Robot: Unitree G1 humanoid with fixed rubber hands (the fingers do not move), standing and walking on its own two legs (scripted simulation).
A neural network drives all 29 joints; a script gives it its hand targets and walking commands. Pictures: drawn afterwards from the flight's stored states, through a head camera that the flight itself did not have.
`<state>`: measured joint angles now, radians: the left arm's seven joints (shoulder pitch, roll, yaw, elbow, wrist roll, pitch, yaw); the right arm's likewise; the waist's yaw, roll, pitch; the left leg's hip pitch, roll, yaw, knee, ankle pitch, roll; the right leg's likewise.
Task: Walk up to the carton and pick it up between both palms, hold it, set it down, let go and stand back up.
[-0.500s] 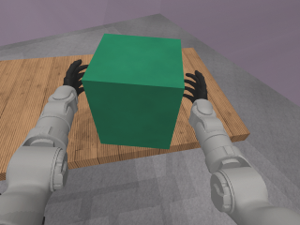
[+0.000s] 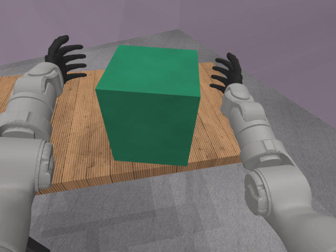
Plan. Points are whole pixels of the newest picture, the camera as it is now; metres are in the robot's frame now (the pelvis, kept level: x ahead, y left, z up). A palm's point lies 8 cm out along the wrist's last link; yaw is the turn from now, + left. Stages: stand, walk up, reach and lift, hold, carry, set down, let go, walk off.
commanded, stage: set down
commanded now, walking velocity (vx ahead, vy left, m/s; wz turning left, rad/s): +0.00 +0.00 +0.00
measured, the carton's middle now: (154, 107) +0.46 +0.02 +0.10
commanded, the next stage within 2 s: none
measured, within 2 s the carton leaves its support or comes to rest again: neither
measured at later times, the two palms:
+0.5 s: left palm (51, 98) +0.39 +0.24 +0.20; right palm (248, 106) +0.37 -0.19 +0.19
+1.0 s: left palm (51, 126) +0.36 +0.24 +0.15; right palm (248, 136) +0.31 -0.18 +0.14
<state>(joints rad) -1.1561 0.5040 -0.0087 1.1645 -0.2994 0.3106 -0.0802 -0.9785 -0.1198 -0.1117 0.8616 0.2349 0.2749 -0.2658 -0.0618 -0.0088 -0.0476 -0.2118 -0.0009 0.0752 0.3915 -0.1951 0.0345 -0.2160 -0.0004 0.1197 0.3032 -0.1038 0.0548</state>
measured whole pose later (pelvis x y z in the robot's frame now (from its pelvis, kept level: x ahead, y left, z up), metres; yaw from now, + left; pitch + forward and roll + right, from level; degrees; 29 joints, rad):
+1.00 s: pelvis -0.03 +0.00 +0.00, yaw +0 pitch -4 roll -1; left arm -0.59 0.52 0.05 0.51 -0.29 0.48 -0.11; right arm -0.45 -0.13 -0.03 0.23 0.32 0.44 -0.27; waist -0.07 -0.03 0.02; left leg -0.17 0.00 0.08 0.39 -0.16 0.04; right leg -0.17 0.00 0.12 0.30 -0.07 0.05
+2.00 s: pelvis +0.00 +0.00 +0.00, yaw +0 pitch -2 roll -1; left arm 0.20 0.39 0.12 -0.09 -0.25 0.28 -0.12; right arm 0.35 -0.13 0.03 -0.40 0.22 0.39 -0.23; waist -0.03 0.04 0.05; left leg -0.14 0.00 0.08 0.39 -0.21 0.04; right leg -0.15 0.00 0.12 0.30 -0.12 0.04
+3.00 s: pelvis +0.01 -0.01 +0.00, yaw +0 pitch -2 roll -1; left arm 0.24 0.23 0.00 0.36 -0.07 0.13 0.01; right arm 0.26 -0.17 -0.04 0.45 0.01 -0.09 0.00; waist 0.00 0.04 0.10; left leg -0.14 0.02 0.08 0.39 -0.22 0.02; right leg -0.15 0.02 0.12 0.30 -0.13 0.03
